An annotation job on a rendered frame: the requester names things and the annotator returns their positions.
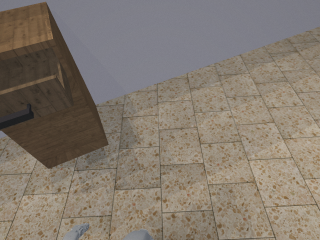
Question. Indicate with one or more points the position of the handle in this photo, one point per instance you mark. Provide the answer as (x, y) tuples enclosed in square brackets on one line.
[(17, 117)]

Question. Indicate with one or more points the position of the robot left hand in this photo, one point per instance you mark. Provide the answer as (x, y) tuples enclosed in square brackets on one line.
[(76, 232)]

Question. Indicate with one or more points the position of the left robot thigh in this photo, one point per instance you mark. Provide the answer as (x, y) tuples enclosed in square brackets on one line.
[(138, 235)]

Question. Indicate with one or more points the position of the drawer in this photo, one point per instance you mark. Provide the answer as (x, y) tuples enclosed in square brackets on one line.
[(37, 78)]

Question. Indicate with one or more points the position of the cabinet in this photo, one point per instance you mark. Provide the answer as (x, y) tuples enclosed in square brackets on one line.
[(66, 134)]

